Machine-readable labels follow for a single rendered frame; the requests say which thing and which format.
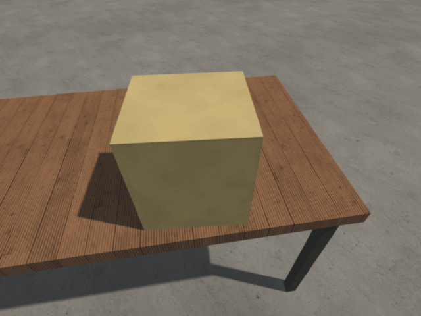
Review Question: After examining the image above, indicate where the table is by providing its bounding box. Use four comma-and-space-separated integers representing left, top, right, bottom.
0, 75, 371, 292

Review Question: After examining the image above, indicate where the carton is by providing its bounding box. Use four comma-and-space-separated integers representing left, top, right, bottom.
109, 71, 264, 230

